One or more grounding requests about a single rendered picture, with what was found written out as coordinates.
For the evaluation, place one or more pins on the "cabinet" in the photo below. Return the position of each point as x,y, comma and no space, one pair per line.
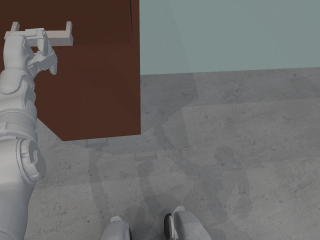
96,92

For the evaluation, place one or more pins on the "right robot shin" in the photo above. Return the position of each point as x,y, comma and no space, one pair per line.
179,208

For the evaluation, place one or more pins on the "robot left forearm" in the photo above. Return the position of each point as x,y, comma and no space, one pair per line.
18,113

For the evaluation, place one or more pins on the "robot left thigh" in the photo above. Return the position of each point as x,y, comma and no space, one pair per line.
116,230

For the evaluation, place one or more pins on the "drawer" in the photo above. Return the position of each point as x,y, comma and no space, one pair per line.
94,22

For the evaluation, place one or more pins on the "handle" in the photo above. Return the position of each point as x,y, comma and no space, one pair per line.
55,37

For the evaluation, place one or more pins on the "robot left hand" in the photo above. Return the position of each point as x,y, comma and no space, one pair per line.
17,53

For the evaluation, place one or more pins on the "left robot upper arm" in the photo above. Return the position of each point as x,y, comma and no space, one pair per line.
21,166

